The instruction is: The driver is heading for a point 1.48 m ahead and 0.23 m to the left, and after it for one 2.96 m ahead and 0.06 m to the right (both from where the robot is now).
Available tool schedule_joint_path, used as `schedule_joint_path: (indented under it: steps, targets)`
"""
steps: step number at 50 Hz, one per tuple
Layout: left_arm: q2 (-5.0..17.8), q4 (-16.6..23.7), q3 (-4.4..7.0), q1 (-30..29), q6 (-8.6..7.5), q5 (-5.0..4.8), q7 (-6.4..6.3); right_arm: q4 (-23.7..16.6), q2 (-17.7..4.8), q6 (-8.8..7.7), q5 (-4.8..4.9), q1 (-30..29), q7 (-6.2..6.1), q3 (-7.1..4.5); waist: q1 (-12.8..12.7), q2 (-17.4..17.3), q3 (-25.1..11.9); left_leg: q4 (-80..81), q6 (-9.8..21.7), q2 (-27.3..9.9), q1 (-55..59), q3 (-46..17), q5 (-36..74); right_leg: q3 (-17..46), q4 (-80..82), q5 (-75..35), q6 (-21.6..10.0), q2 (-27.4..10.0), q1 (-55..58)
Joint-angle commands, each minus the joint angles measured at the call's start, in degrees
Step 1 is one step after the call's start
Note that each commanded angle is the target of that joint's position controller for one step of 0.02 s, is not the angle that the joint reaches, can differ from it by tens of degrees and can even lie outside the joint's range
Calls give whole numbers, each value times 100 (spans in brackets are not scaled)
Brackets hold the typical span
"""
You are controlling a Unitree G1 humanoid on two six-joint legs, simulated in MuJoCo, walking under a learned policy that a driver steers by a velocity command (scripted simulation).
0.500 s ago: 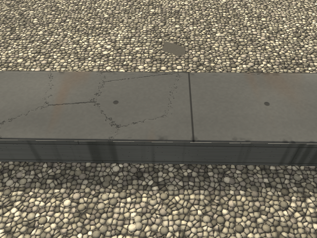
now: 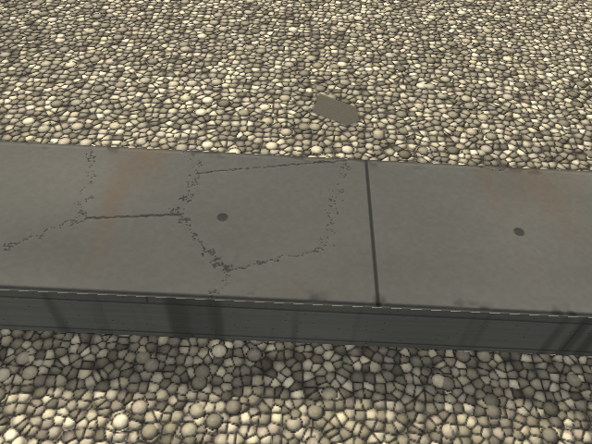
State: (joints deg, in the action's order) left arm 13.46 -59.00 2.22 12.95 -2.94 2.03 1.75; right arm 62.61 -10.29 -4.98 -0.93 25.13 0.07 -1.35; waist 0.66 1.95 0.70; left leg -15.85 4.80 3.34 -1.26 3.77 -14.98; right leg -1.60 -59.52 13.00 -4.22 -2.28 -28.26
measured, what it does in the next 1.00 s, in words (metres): walks ahead: right foot, then left foot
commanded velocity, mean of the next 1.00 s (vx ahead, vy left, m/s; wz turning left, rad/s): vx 0.48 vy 0.00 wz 0.00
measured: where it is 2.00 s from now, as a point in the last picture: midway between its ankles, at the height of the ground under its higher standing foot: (316, 204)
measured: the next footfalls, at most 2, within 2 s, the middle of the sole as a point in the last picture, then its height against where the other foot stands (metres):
right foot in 0.28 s outside the picture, level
left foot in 0.80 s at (252, 417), level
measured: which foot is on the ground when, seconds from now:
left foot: down 0.00-0.28, up 0.30-0.78, down 0.80-1.00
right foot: up 0.00-0.26, down 0.28-0.78, up 0.80-1.00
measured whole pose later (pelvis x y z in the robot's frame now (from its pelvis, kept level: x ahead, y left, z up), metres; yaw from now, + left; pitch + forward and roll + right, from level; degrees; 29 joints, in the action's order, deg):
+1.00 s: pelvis +0.54 +0.02 -0.01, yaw +0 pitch +0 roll +0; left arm 10.4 -56.0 2.4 14.3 -2.7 2.2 0.9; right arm 63.1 -10.2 -4.5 -1.3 23.1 0.1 -2.2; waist 0.3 1.9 -0.1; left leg -25.0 5.7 3.6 -12.4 5.9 -13.5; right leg -0.8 -92.6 16.8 -4.8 -2.7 -41.1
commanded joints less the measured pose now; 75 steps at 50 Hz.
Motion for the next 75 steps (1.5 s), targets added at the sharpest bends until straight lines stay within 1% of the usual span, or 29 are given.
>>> schedule_joint_path:
  steps: [1, 8, 11, 13, 14, 15, 16, 18, 20, 33, 38, 39, 40, 41, 42, 43, 46, 51, 55, 59, 62, 64, 66, 67, 68, 69, 72, 73, 75]
  targets:
    - [201, 360, 28, -426, 19, -9, 27, 16, -588, -117, 27, 549, -38, -38, -3, -630, 520, 702, 359, -1402, 443, -998, 2677, -190, 25, -336, 142, -87, -1297]
    - [47, 958, -117, -1819, 28, -128, 4, 138, -642, -139, -4, 721, -107, 22, 171, -802, 794, 763, 345, -1291, 216, -510, 4021, -692, 2341, -910, 35, 279, -438]
    - [339, 835, -4, -1109, -31, -104, -86, 123, -799, -167, 10, 464, -131, -14, -256, -868, 315, -218, 267, -1455, 580, -413, 6032, -699, 2661, -636, -316, 605, 585]
    - [581, 325, 153, 521, -120, -86, -179, 66, -915, -104, 18, 208, -131, -52, -958, -811, -511, -2146, 211, -1357, 361, -303, 5834, -506, 3217, -709, -575, 624, 2245]
    - [955, 152, 277, 1364, -143, 49, -243, -65, -738, -99, 40, 216, -90, 2, -1196, -373, -1061, -3705, 200, -1122, -661, -178, 3967, 575, 3334, 212, -821, -384, 3509]
    - [1388, 148, 396, 1522, -125, 154, -228, -138, -22, -56, 201, 985, 0, 105, -683, 1034, -1670, -6134, 3, 23, -2838, -35, -1118, 3727, 3849, 790, -1815, -2153, 4929]
    - [1074, 165, 357, 1036, -87, -102, -153, -147, -704, -35, 43, 371, -13, -60, -688, 59, -1295, -6445, 161, -131, -3378, -770, -1119, 4142, 4521, 1639, -1684, -1888, 4337]
    - [445, 304, 183, 65, -176, -163, -110, -425, -637, -94, 6, -379, 15, -84, -253, -230, 22, -5857, 179, -625, -3288, -708, -136, 2630, 4961, 708, -1313, -1535, 2625]
    - [98, 125, 56, 122, -276, -151, -149, -391, -427, 24, -105, -274, 50, -73, 92, -205, 211, -5380, 51, -820, -2664, -689, -30, 1671, 5087, -549, -1008, -1114, 1814]
    - [409, -269, -10, 1474, -372, -117, -234, -1236, -321, 166, -16, -2645, 113, -1, -363, 223, 372, -2082, -324, -636, -3060, 132, 1334, 290, 4990, -3106, -590, -660, 2742]
    - [491, -208, 8, 1180, -352, -80, -294, -770, -464, 23, -87, -1158, -99, -109, 326, 210, -239, -1446, 141, -56, -1368, 275, 750, 159, 2914, -5446, -533, -706, 2916]
    - [539, -168, 17, 1044, -353, -157, -288, -508, -609, -43, -157, -343, -134, -190, 696, 98, -505, -881, 239, -166, -366, 205, 1146, 67, 1896, -4697, -436, -523, 2437]
    - [282, -1, -55, 1100, -370, -201, -285, -344, -1197, -86, -271, 505, -181, -345, 880, -522, -1044, -830, 503, -1483, 907, -1166, 1673, -148, 206, -2264, -284, -169, 1302]
    - [-354, -54, -138, 2079, -309, -295, -274, -341, -1665, -24, -231, 478, -122, -468, 266, -1570, -1434, -524, 1474, -2950, 1722, -3428, 2794, -133, -1592, 1861, -101, 683, -247]
    - [101, -146, -25, 1707, -212, -65, -279, -373, -1275, 67, -1, 63, -51, -452, 284, -542, -1029, -113, 1492, -2613, 1038, -3450, 530, 399, -1929, 1466, -149, 291, -678]
    - [172, 42, 36, 1070, -210, 10, -220, -518, -828, 98, 43, -544, -18, -325, 176, -553, -189, 279, 1316, -2295, 192, -2884, -755, 321, -2022, 995, -144, 98, -1016]
    - [-124, 209, 59, 825, -84, 32, -74, -274, -251, 70, -22, -319, -16, -139, -122, -477, 201, 468, 899, -1720, -650, -1962, -389, 155, -3234, 384, -95, -78, -1504]
    - [-497, 765, -71, 36, 145, 62, -72, 42, -349, -89, -41, 281, 16, -54, -173, -416, 432, 339, 843, -1534, -1277, -1487, -139, -47, -4236, 184, 43, -187, -3040]
    - [-958, 1843, -355, -1691, 201, -15, -381, 325, -287, -165, -88, 1111, 34, 80, 219, -862, 903, 544, 1080, -2093, -441, -2063, -300, -51, -7452, 1448, -181, -44, -5994]
    - [-977, 2821, -635, -2488, 93, -68, -372, 480, -279, -121, 25, 1101, -83, 224, -18, -152, 940, 1003, 412, -1548, -818, -1157, -616, -231, -5431, 1629, -349, -332, -5706]
    - [-965, 2979, -717, -2318, 271, -68, -227, 462, -429, 28, 217, 1290, -330, 211, 154, -305, 404, 2035, 741, -1432, -896, -593, 2247, -894, -3361, 1304, -324, -256, -3360]
    - [-823, 2679, -672, -1462, 227, -277, -194, 98, -545, 51, 316, 960, -284, 233, -387, -652, -541, 877, 768, -1449, -924, -29, 8265, -1325, -1905, 1221, -565, 328, -601]
    - [-226, 2201, -340, 248, 160, -240, -182, -48, -1438, 1, 213, 809, -136, -68, -1230, -1575, -1870, -1508, 569, -1780, 310, -288, 10171, -685, -755, 1547, -666, 674, 736]
    - [352, 1971, -98, 1044, 84, 16, -134, -216, -1354, -92, 206, 719, -71, -125, -1526, -1118, -2418, -3432, 446, -1574, -198, -391, 8869, 966, -22, 2349, -944, -58, 1709]
    - [1014, 1566, 126, 1397, 122, 23, -181, -587, -620, -164, 267, 612, 176, -108, -1221, 868, -2525, -5794, 46, -111, -2303, -496, 2708, 4416, 2624, 2283, -1495, -1605, 2711]
    - [1120, 1530, 236, 936, 221, -126, -217, -745, -479, -195, -30, 470, 291, -208, -898, 1011, -2495, -8148, -3, 205, -3159, -1216, 776, 6198, 4075, 2249, -1487, -1926, 2487]
    - [-136, 741, 62, 211, -129, -24, -165, -1719, 44, -25, -97, -935, 49, -180, -153, -668, 16, -8986, 310, -509, -4592, -1014, 963, 3216, 3254, 1309, -826, -1766, 442]
    - [-615, 517, -60, 220, -225, 76, -122, -1836, 240, 81, -54, -875, -34, -117, 78, -389, 83, -9462, 430, -475, -4675, -1080, 732, 2666, 3317, 844, -659, -1611, 176]
    - [-722, 160, -64, 312, -387, 83, -47, -1933, 511, 274, 14, -519, -110, 3, 580, -93, 223, -9391, 531, -440, -5116, -1309, 763, 1567, 3458, 231, -235, -1369, 151]
Keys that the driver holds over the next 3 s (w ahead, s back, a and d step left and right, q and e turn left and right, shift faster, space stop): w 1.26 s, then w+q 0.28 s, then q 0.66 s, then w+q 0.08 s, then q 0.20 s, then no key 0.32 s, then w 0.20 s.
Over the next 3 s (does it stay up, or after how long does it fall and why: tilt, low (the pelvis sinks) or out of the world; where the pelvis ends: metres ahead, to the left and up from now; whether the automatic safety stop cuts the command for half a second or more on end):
stays up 1.18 -0.04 0.17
